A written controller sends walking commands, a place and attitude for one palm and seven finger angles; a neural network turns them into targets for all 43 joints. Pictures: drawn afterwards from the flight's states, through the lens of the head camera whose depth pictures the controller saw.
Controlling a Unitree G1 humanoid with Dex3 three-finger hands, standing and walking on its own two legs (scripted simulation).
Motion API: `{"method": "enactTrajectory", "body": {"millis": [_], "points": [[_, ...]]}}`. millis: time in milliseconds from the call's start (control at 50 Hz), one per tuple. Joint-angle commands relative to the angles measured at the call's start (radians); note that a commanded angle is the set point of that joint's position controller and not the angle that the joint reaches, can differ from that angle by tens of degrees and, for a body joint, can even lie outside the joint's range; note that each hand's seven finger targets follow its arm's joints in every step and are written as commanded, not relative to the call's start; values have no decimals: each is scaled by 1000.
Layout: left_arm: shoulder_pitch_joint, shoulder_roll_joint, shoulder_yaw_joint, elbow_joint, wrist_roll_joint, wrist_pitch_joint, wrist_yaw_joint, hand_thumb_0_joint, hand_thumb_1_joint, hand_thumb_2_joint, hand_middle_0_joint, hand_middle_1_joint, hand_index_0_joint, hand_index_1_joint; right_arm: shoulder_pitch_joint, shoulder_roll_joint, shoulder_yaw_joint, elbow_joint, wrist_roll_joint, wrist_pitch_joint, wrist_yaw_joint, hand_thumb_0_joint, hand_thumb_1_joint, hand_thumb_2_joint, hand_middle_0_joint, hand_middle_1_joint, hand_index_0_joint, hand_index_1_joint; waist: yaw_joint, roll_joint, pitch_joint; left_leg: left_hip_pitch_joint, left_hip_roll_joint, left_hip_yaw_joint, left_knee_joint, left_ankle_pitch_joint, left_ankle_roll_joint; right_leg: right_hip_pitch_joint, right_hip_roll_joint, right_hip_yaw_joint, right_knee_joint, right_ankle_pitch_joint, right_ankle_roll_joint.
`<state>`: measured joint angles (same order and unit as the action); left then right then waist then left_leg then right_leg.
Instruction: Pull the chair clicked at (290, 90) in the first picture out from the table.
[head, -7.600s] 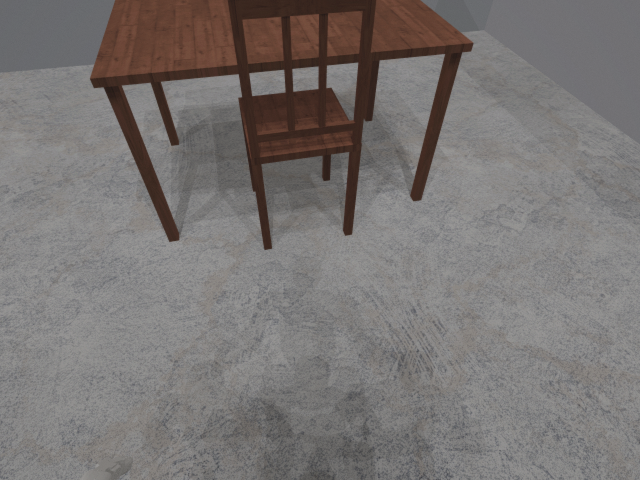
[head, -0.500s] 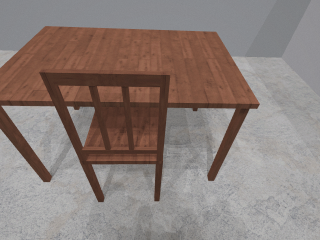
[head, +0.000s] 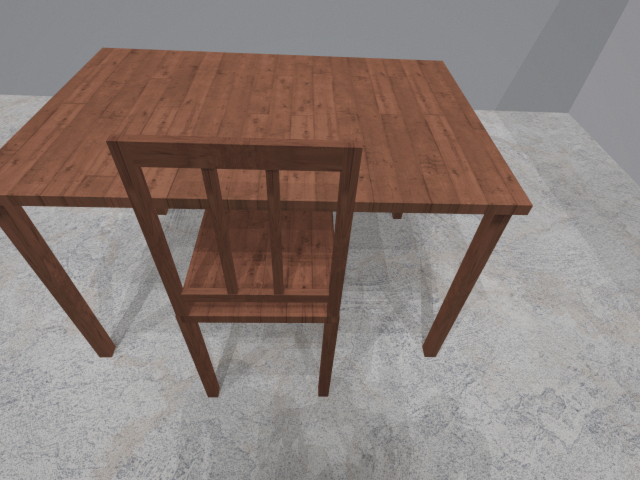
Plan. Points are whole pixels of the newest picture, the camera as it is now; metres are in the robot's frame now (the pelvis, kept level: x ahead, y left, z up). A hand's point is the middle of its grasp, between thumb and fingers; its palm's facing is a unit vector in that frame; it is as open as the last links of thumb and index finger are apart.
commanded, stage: come to a stop and stand still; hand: left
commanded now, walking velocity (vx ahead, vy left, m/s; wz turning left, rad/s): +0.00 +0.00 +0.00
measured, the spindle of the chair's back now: (222, 238) +0.54 +0.21 -0.05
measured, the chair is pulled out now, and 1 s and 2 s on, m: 0.00 0.00 0.00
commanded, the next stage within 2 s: look again from close up in 0.92 s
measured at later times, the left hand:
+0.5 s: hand out of the picture +0.02 +0.18 -0.18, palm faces +0.03 -0.99 -0.14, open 7.4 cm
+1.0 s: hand out of the picture +0.05 +0.20 -0.18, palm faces +0.01 -0.99 -0.14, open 7.3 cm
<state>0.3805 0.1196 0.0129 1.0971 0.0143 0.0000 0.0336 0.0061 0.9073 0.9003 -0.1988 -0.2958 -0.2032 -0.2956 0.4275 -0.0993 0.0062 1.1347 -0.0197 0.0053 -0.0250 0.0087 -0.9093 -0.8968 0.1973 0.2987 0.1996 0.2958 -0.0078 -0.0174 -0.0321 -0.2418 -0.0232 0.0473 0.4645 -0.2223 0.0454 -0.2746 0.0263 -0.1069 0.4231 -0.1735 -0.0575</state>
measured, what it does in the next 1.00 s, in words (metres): shifts its weight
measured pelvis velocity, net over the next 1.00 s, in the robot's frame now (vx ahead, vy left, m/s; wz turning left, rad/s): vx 0.07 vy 0.05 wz -0.02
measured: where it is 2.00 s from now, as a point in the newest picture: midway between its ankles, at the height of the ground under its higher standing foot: outside the picture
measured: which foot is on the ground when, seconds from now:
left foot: down 0.00-1.00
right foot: down 0.00-1.00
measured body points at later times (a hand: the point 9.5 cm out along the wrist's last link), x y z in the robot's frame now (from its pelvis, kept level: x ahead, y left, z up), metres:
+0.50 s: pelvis +0.04 +0.03 +0.00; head +0.04 +0.04 +0.45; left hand +0.02 +0.23 -0.16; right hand +0.03 -0.18 -0.16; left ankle +0.02 +0.09 -0.74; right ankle +0.05 -0.08 -0.74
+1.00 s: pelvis +0.07 +0.05 +0.00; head +0.07 +0.06 +0.45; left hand +0.05 +0.25 -0.17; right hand +0.03 -0.15 -0.16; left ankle +0.02 +0.09 -0.74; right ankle +0.05 -0.08 -0.74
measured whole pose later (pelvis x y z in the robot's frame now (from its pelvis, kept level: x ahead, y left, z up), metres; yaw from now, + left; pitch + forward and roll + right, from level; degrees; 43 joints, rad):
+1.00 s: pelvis +0.07 +0.05 +0.00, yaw -1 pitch -1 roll -1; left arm 0.33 0.11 -0.01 1.13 0.01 -0.01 0.05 0.01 0.91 0.90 -0.20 -0.30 -0.20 -0.30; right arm 0.33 -0.10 0.03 1.16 0.00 -0.04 -0.05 0.01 -0.91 -0.90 0.20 0.30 0.20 0.30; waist 0.00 -0.02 0.01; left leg -0.08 -0.09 0.09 0.36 -0.28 0.11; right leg -0.17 -0.03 -0.05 0.43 -0.24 0.02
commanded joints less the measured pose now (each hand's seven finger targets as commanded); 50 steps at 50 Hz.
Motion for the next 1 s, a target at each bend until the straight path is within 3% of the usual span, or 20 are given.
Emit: {"method": "enactTrajectory", "body": {"millis": [0, 120, 260, 460, 600, 800, 860, 960, 980], "points": [[54, 72, 4, -23, -4, -27, 7, 0, 900, 900, -200, -300, -200, -300, 47, -81, -7, -22, 1, -23, -7, 0, -900, -900, 200, 300, 200, 300, 14, 39, 142, -136, 104, -135, -162, -198, 9, 14, -126, 187, -119, -239, 4], [65, 49, -4, -10, 2, -27, 7, 0, 900, 900, -200, -300, -200, -300, 10, -97, -11, -32, 5, -32, -9, 0, -900, -900, 200, 300, 200, 300, 22, 66, 143, -156, 147, -196, -245, -264, 22, 55, -107, 128, -41, -106, 13], [65, 37, -15, 4, -1, -37, 11, 0, 900, 900, -200, -300, -200, -300, -7, -93, -6, -29, 11, -43, -13, 0, -900, -900, 200, 300, 200, 300, 13, -3, 112, -45, 134, -151, -201, -56, 17, 65, -128, 142, -48, 26, 13], [56, 48, -18, 14, -4, -36, 16, 0, 900, 900, -200, -300, -200, -300, -25, -99, 4, -7, 13, -51, -20, 0, -900, -900, 200, 300, 200, 300, 10, 2, 79, 65, 133, -117, -164, 197, 16, 90, -136, 143, -30, 120, 16], [44, 58, -18, 14, -5, -27, 16, 0, 900, 900, -200, -300, -200, -300, -32, -105, 7, 1, 13, -49, -24, 0, -900, -900, 200, 300, 200, 300, 13, 31, 105, 82, 136, -115, -166, 262, 15, 89, -131, 134, -24, 109, 19], [39, 59, -17, 14, -6, -23, 16, 0, 900, 900, -200, -300, -200, -300, -25, -103, 8, 7, 14, -47, -25, 0, -900, -900, 200, 300, 200, 300, 13, 9, 123, 87, 134, -121, -175, 243, 16, 92, -131, 134, -29, 95, 21], [37, 58, -16, 16, -7, -22, 16, 0, 900, 900, -200, -300, -200, -300, -12, -105, 8, 12, 14, -49, -29, 0, -900, -900, 200, 300, 200, 300, 11, 27, 93, 129, 139, -118, -166, 335, 13, 97, -127, 127, -16, 110, 23], [42, 56, -16, 20, -8, -22, 17, 0, 900, 900, -200, -300, -200, -300, -7, -104, 8, 17, 15, -49, -31, 0, -900, -900, 200, 300, 200, 300, 11, 19, 89, 146, 139, -117, -158, 369, 12, 100, -127, 128, -14, 116, 24], [37, 58, -17, 19, -8, -20, 17, 0, 900, 900, -200, -300, -200, -300, -9, -101, 7, 16, 17, -48, -31, 0, -900, -900, 200, 300, 200, 300, 11, 7, 117, 124, 140, -117, -167, 338, 14, 94, -127, 126, -20, 96, 26]]}}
